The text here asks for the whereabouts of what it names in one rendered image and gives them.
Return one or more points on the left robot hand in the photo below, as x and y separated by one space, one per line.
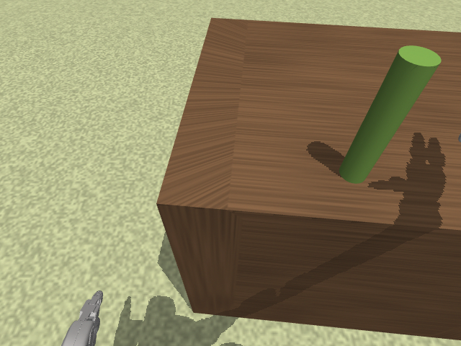
84 331

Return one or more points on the can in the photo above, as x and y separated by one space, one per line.
409 73

